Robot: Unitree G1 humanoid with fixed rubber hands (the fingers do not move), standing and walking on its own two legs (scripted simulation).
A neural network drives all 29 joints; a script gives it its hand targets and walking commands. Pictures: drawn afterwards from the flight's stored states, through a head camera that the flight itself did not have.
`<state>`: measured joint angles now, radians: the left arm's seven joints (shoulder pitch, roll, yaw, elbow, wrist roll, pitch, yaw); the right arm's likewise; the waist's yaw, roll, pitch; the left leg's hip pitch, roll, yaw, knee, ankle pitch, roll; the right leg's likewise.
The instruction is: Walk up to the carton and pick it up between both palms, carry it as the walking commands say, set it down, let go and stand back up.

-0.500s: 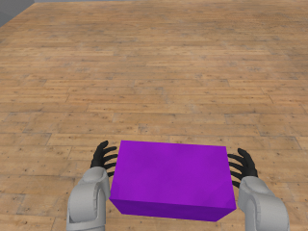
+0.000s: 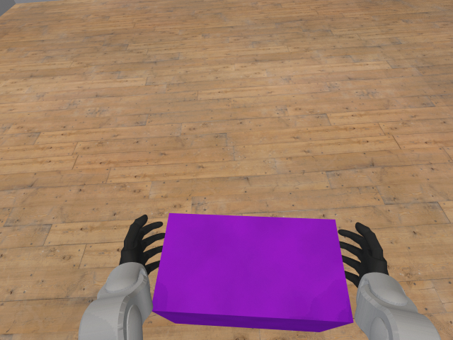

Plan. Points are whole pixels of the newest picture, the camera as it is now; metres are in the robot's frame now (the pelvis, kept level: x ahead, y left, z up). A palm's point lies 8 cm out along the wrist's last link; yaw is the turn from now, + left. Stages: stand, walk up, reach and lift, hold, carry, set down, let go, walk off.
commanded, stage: carry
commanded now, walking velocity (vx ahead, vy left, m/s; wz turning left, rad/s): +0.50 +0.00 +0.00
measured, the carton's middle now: (248, 275) +0.25 +0.00 -0.02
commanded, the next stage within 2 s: none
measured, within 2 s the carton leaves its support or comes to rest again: neither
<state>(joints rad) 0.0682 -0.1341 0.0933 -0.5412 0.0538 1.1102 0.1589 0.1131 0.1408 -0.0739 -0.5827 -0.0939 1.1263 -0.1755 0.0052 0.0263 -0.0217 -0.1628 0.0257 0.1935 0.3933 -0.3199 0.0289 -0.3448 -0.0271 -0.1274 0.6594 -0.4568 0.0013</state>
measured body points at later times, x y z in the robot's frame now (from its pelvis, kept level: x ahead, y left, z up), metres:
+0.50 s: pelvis +0.27 +0.02 -0.02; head +0.30 +0.02 +0.43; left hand +0.53 +0.20 +0.05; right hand +0.53 -0.15 +0.05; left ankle +0.35 +0.11 -0.74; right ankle +0.06 -0.09 -0.68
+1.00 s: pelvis +0.58 -0.01 +0.00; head +0.61 -0.03 +0.45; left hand +0.83 +0.18 +0.07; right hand +0.85 -0.17 +0.06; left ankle +0.45 +0.11 -0.64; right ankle +0.62 -0.09 -0.74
